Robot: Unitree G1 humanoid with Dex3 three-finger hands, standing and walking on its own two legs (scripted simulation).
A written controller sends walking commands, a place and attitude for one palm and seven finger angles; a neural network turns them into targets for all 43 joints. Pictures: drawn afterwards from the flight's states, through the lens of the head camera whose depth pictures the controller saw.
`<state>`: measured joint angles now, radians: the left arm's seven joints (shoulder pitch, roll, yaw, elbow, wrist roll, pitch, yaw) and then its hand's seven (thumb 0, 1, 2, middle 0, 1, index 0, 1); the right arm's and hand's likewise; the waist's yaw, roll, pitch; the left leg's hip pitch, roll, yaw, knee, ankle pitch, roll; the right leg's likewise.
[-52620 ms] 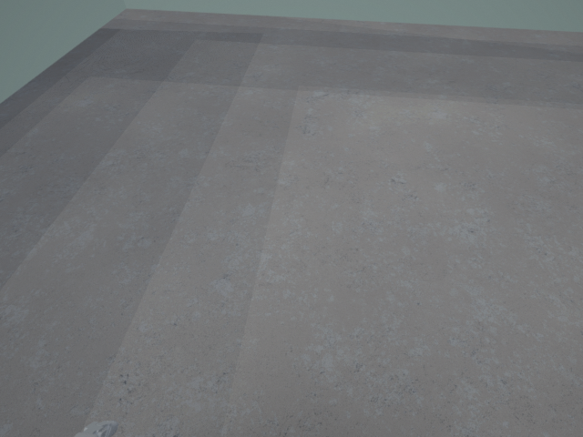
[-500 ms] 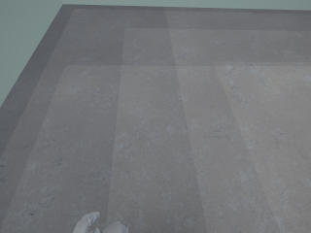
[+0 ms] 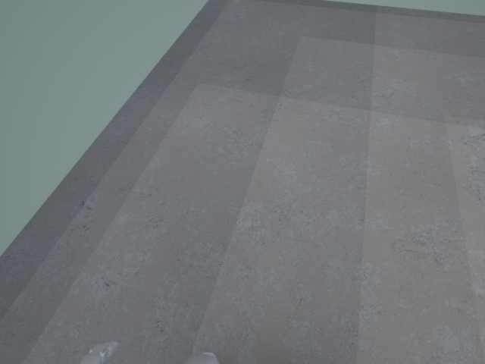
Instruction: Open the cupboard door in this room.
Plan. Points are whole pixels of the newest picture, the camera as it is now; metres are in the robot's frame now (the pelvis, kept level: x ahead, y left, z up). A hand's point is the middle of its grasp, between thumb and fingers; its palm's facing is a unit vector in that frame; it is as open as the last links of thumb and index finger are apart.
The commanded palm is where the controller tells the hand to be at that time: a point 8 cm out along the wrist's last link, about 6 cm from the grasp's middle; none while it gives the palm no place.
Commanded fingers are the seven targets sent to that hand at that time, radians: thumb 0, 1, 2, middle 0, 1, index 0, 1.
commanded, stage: turn to face it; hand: left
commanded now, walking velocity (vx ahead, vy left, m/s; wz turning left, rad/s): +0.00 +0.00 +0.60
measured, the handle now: out of the picture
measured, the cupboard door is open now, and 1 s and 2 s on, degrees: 46 46 46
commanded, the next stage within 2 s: none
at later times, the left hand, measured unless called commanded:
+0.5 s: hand out of the picture +0.00 +0.22 -0.17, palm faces +0.37 -0.90 -0.24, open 7.3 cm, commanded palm none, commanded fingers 0.00 0.90 0.90 -0.20 -0.30 -0.20 -0.30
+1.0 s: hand out of the picture -0.01 +0.15 -0.15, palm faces +0.61 -0.76 -0.23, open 7.3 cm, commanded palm none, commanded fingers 0.00 0.90 0.90 -0.20 -0.30 -0.20 -0.30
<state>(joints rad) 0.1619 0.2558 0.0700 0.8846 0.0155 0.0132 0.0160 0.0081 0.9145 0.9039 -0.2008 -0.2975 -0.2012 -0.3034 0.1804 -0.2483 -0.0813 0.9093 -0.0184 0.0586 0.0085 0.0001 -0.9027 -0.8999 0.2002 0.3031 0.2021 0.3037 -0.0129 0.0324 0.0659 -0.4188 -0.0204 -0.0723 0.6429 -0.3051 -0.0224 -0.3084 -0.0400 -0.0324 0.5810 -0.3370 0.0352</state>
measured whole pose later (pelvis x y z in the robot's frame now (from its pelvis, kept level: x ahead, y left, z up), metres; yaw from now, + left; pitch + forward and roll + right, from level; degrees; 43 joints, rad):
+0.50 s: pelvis +0.01 +0.00 +0.00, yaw +20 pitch +1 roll +0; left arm 0.19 0.25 0.07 0.93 0.02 0.06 0.01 0.01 0.91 0.90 -0.20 -0.30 -0.20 -0.30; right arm 0.10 -0.22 -0.05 0.88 -0.02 0.03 0.00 0.00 -0.90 -0.90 0.20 0.30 0.20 0.30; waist 0.01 -0.05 0.10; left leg -0.31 -0.02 0.04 0.58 -0.28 0.04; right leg -0.48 -0.10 -0.04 1.13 -0.46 0.08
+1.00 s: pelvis +0.04 -0.04 +0.01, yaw +39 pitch +0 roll +2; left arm 0.20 0.18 0.03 0.88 0.02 0.00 0.02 0.01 0.91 0.90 -0.21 -0.30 -0.21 -0.30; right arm 0.15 -0.24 -0.08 0.95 -0.01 0.09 0.03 0.00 -0.91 -0.90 0.20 0.30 0.20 0.30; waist -0.03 -0.02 0.12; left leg -0.43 0.02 0.06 0.91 -0.45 -0.07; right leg -0.21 -0.14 -0.20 0.54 -0.32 0.01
